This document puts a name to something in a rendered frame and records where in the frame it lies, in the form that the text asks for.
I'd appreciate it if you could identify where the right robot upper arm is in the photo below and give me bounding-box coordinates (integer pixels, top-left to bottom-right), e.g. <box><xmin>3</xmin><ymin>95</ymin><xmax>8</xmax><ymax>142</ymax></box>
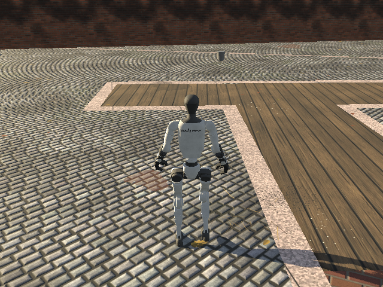
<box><xmin>204</xmin><ymin>120</ymin><xmax>221</xmax><ymax>154</ymax></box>

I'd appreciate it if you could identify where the left robot forearm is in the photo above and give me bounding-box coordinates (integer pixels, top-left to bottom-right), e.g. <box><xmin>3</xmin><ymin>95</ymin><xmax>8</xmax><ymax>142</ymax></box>
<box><xmin>156</xmin><ymin>143</ymin><xmax>167</xmax><ymax>162</ymax></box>

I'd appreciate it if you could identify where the left robot upper arm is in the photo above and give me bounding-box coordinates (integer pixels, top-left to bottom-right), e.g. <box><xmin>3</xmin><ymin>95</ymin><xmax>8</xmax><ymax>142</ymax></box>
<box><xmin>161</xmin><ymin>120</ymin><xmax>179</xmax><ymax>152</ymax></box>

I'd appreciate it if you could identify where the left robot thigh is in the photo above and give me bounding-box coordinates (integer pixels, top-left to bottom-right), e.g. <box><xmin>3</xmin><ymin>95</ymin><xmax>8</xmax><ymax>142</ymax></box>
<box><xmin>171</xmin><ymin>167</ymin><xmax>184</xmax><ymax>209</ymax></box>

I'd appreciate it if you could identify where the left robot foot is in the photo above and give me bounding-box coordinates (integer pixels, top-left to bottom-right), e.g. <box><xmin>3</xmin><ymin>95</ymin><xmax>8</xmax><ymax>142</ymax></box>
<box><xmin>175</xmin><ymin>232</ymin><xmax>183</xmax><ymax>247</ymax></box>

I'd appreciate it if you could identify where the right robot forearm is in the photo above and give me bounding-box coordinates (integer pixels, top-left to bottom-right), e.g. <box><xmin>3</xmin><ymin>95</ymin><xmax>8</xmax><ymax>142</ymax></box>
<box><xmin>215</xmin><ymin>144</ymin><xmax>227</xmax><ymax>165</ymax></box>

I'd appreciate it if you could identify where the robot left hand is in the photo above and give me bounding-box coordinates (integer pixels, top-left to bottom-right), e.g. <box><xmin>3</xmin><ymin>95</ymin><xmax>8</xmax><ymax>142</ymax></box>
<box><xmin>154</xmin><ymin>159</ymin><xmax>168</xmax><ymax>171</ymax></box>

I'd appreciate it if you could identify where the robot right hand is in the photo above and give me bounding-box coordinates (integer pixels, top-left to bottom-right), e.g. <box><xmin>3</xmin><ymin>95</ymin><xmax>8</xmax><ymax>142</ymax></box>
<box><xmin>215</xmin><ymin>162</ymin><xmax>229</xmax><ymax>175</ymax></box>

